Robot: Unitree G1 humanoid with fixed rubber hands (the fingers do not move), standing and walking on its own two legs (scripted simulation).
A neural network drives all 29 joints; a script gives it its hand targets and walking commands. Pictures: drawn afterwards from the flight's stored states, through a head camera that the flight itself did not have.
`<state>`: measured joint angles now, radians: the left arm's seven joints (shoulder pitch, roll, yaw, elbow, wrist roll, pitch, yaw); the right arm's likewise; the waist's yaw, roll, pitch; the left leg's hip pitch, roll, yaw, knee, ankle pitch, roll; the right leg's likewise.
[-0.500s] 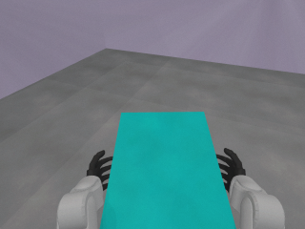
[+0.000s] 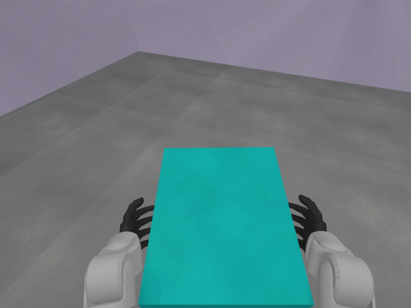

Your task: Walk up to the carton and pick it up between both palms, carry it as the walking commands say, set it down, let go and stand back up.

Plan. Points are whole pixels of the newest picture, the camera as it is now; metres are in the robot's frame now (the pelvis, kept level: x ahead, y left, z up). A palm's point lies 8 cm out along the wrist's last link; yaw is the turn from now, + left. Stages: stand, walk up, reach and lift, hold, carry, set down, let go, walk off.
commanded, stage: carry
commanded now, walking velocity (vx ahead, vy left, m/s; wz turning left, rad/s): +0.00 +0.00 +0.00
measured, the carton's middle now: (219, 236) +0.28 +0.01 +0.03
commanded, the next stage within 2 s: none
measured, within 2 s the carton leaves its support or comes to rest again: neither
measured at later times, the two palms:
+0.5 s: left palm (133, 239) +0.24 +0.17 +0.06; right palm (307, 237) +0.25 -0.15 +0.07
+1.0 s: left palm (143, 235) +0.26 +0.16 +0.05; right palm (310, 237) +0.26 -0.17 +0.06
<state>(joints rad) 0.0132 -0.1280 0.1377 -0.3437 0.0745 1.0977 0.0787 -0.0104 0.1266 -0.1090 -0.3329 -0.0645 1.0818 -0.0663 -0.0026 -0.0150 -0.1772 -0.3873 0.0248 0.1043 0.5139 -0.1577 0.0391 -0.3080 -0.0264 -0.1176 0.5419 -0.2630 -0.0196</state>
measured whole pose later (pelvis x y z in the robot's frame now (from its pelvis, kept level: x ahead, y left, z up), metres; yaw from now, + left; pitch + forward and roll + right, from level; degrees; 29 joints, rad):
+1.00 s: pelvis +0.00 -0.01 +0.00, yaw +0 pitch +2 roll +0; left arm -0.05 -0.13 0.16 -0.10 0.11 0.89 0.05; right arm -0.06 0.13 -0.14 -0.11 -0.11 0.88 -0.06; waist 0.00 0.00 -0.13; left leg -0.38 0.02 0.10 0.51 -0.16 0.03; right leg -0.31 -0.03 -0.11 0.56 -0.28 -0.03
